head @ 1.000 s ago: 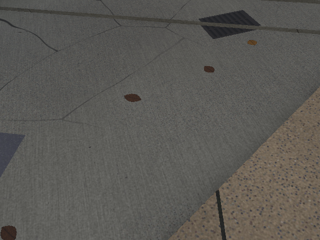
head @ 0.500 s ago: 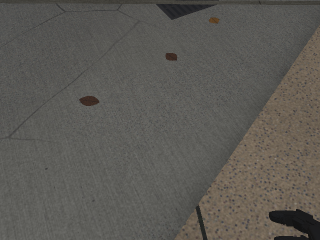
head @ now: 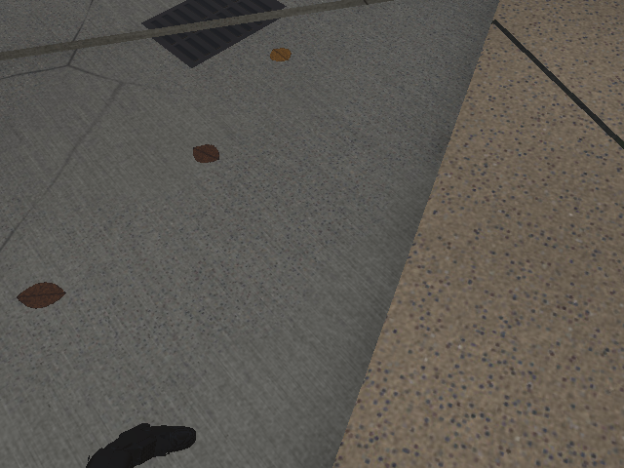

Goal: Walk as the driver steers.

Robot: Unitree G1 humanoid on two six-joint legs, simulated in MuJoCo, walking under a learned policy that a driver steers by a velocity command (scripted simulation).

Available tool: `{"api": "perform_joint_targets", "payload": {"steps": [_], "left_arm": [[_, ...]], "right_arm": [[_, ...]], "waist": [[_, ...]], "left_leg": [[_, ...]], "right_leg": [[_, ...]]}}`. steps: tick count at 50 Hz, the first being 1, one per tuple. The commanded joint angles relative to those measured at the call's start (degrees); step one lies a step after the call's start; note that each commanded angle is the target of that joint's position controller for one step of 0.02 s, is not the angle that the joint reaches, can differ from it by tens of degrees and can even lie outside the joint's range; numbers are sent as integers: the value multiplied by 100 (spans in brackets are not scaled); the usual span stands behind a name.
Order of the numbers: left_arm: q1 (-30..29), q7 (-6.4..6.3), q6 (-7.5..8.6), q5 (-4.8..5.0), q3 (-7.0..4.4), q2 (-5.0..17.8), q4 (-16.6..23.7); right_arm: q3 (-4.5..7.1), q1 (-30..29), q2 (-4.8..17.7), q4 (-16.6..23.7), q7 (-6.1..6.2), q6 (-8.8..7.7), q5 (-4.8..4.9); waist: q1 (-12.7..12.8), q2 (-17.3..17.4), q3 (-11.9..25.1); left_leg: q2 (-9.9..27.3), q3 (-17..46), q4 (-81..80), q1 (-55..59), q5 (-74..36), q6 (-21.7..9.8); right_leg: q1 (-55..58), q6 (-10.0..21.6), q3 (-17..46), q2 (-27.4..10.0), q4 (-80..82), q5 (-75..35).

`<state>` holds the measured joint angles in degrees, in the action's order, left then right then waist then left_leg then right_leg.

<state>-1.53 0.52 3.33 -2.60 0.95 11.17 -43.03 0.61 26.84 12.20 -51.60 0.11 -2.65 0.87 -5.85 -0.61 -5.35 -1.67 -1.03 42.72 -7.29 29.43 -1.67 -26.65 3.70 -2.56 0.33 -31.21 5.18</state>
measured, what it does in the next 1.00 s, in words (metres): steps on the spot, turning left: left foot, then right foot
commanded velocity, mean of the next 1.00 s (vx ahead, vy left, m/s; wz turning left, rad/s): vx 0.04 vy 0.00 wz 0.53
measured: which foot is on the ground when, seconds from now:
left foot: up 0.00-0.38, down 0.40-0.98, up 1.00-1.00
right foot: down 0.00-0.40, up 0.42-0.94, down 0.96-1.00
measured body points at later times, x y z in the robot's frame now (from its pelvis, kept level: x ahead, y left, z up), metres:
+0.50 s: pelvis +0.01 +0.01 +0.01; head +0.01 +0.04 +0.46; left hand +0.06 +0.30 -0.12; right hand +0.19 -0.22 -0.09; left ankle -0.03 +0.06 -0.72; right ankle +0.10 -0.10 -0.67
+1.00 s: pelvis +0.03 -0.04 +0.01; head +0.05 -0.02 +0.46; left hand +0.01 +0.27 -0.08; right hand +0.26 -0.20 -0.10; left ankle -0.03 +0.06 -0.72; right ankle +0.07 -0.13 -0.73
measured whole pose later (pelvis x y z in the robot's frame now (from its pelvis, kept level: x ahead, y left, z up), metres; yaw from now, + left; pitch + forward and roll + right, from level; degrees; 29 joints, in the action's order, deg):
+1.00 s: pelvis +0.03 -0.04 +0.01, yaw +35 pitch +2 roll +0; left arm 10.1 -0.1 0.7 -1.6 -2.6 15.8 -39.3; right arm 2.3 16.5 16.2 -38.1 -2.6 -1.4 -2.3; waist -1.5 0.8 -0.9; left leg -8.8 16.2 33.2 -17.5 19.4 -1.3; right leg -13.7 2.1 1.4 2.6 -26.3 15.4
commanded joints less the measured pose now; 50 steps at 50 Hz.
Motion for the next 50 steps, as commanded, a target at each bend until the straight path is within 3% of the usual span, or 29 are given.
{"api": "perform_joint_targets", "payload": {"steps": [1, 2, 3, 4, 5, 7, 10, 14, 17, 18, 19, 20, 21, 22, 23, 24, 26, 27, 28, 31, 36, 40, 44, 45, 46, 47, 48, 49, 50], "left_arm": [[1744, -144, -106, 290, -409, 1094, -25], [1264, -196, -132, 250, -327, 782, 46], [1039, -263, -141, 246, -278, 612, 48], [940, -322, -150, 254, -276, 581, 37], [883, -347, -149, 219, -282, 602, 60], [672, -335, -116, 134, -315, 684, 181], [666, -332, -175, 89, -351, 741, 192], [738, -326, -296, 64, -435, 958, 230], [902, -303, -397, 88, -518, 1188, 207], [897, -294, -433, 117, -544, 1247, 203], [1051, -289, -521, 164, -560, 1234, 105], [1513, -225, -598, 139, -554, 999, -11], [1447, -225, -611, 150, -471, 726, 414], [528, -273, -631, 83, -500, 1010, 549], [559, -261, -625, 208, -506, 983, 553], [730, -238, -601, 271, -550, 1092, 426], [1046, -212, -621, 133, -615, 1222, 248], [1090, -178, -647, 120, -622, 1197, 232], [1124, -160, -669, 133, -615, 1125, 234], [1050, -150, -728, 164, -587, 999, 320], [792, -186, -752, 151, -571, 1055, 477], [670, -181, -693, 182, -538, 1085, 625], [807, -211, -643, 270, -512, 1108, 718], [1665, -102, -435, -66, -400, 842, 356], [1821, -100, -306, -20, -412, 858, 409], [1856, -87, -243, 109, -451, 900, 456], [1853, -54, -195, 163, -514, 1023, 477], [1806, -62, -133, 147, -596, 1256, 593], [1519, -69, 11, 25, -755, 1854, 936]], "right_arm": [[260, 526, 819, 348, 168, 149, -1], [273, 206, 755, 397, 139, 212, -75], [290, 14, 696, 431, 100, 286, -151], [305, 42, 637, 425, 50, 398, -249], [319, 84, 576, 431, 7, 502, -296], [336, 91, 509, 475, -27, 634, -256], [329, -476, 547, 791, -91, 756, -298], [268, -951, 590, 1133, -197, 807, -287], [252, -1024, 662, 1309, -217, 795, -226], [249, -889, 639, 1303, -221, 771, -210], [277, -639, 677, 1301, -224, 715, -152], [315, -820, 904, 1299, -193, 642, -207], [478, -879, 1742, 1621, -170, 609, -159], [578, -374, 1854, 1474, -65, 598, -248], [514, -686, 1652, 1482, 0, 568, -268], [459, -1208, 1469, 1544, 12, 549, -206], [377, -1485, 1184, 1710, 18, 482, -107], [355, -1412, 1105, 1740, -3, 460, -85], [360, -1291, 1107, 1723, -8, 435, -77], [417, -951, 1217, 1660, 28, 424, -82], [495, -681, 1385, 1664, 19, 465, -126], [546, -772, 1551, 1733, -34, 489, -156], [563, -1089, 1604, 1796, -116, 499, -165], [315, -1334, 978, 2006, -291, 123, -497], [337, -1495, 1091, 2027, -326, -14, -388], [305, -1621, 1079, 1900, -316, -69, -312], [276, -1300, 983, 1722, -319, -59, -297], [269, -609, 803, 1559, -293, -16, -258], [237, -610, 697, 1989, -235, -39, -377]], "waist": [[856, -410, 2591], [691, -369, 1859], [549, -484, 1351], [417, -618, 1162], [352, -558, 1160], [228, -453, 1213], [299, -563, 1068], [449, -697, 985], [535, -671, 967], [448, -561, 981], [283, -266, 828], [509, 964, 422], [615, 2001, 139], [37, 1128, 44], [364, 851, 39], [653, 675, 26], [725, 712, 392], [708, 521, 597], [684, 387, 692], [537, 516, 732], [331, 713, 653], [307, 715, 666], [425, 850, 783], [672, -55, 932], [807, 95, 711], [978, 245, 701], [951, 35, 763], [676, -438, 1151], [469, -1480, 1281]], "left_leg": [[-13, 469, 2748, -2193, 734, -14], [151, 364, 2595, -2288, 362, 55], [270, 328, 2421, -2170, 47, 153], [273, 209, 2403, -1832, -213, 256], [184, 99, 2527, -1558, -333, 317], [112, -23, 2616, -1238, -706, 352], [182, -83, 2276, -1326, -1069, 267], [170, -260, 1274, -992, -820, 122], [101, -376, 484, -675, -332, -37], [57, -422, -39, -390, -397, -114], [114, -115, -1505, -116, -295, -261], [686, 1109, -2675, -22, -634, -404], [2443, 3572, -2662, 79, -3144, -1038], [2469, 3307, -2837, -388, -4118, -1510], [2090, 2696, -2760, -494, -4034, -1520], [1634, 2136, -2694, -406, -3851, -1274], [1188, 1630, -2477, 51, -4684, -1062], [1140, 1598, -2413, 251, -4928, -1041], [1110, 1584, -2385, 402, -4969, -1045], [1061, 1717, -2308, 744, -4969, -1105], [1130, 2257, -2288, 746, -4237, -1288], [1106, 2640, -2155, 424, -4199, -1348], [960, 3044, -1991, 89, -4491, -1176], [1485, 3600, -2314, -586, -3292, -1393], [1426, 3853, -2384, -1123, -2610, -1423], [1123, 3707, -2216, -1549, -2257, -1260], [641, 3416, -1794, -1661, -1797, -951], [-95, 2676, -965, -1710, -800, -402], [-1064, 1551, 335, -3191, 730, 400]], "right_leg": [[3889, 1368, 1816, -2414, 231, -5381], [3134, 1182, 1454, -2091, 601, -4352], [2457, 1039, 1123, -1850, 936, -3785], [1848, 979, 811, -1679, 1143, -3420], [1484, 1018, 628, -1629, 1231, -3294], [913, 1151, 280, -1583, 1383, -2476], [627, 1137, 172, -1660, 1472, -1080], [566, 937, 90, -1724, 1381, 173], [697, 813, 119, -1871, 1129, 371], [630, 682, 13, -1858, 876, 312], [525, 327, -98, -1840, 419, 614], [-88, -180, -631, -1302, -752, 1574], [-1578, -647, -782, -173, -1803, 3272], [-1506, -690, 95, -173, -2597, 2995], [-1304, -691, 367, -249, -2855, 2329], [-1261, -657, 420, -284, -2838, 1734], [-1140, -655, 345, -228, -3144, 1225], [-1089, -666, 353, -192, -3271, 1161], [-1102, -684, 362, -175, -3274, 1107], [-1224, -730, 418, -157, -2953, 1085], [-1047, -739, 526, -72, -2068, 1410], [-504, -611, 580, 65, -1530, 1658], [345, -460, 631, 240, -798, 1820], [797, -495, 968, -136, -697, 1180], [1497, -474, 876, -190, -112, 1018], [2197, -393, 750, -94, 538, 607], [2730, -180, 741, -197, 1147, 262], [3301, 440, 1129, -778, 1193, -1104], [3597, 2276, 3214, -2337, 1387, -2307]]}}
Keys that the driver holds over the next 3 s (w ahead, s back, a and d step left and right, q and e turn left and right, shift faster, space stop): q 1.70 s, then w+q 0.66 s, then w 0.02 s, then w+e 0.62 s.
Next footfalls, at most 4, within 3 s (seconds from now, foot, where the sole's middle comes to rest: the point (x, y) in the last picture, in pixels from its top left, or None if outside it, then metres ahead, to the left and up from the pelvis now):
0.40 left None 0.01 0.07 -0.76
0.96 right None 0.11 -0.11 -0.76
1.54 left None -0.07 0.07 -0.76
2.00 right None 0.13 0.00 -0.76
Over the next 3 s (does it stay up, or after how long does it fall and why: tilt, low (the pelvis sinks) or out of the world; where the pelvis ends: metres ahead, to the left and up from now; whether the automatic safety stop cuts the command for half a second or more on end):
stays up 0.19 0.52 -0.11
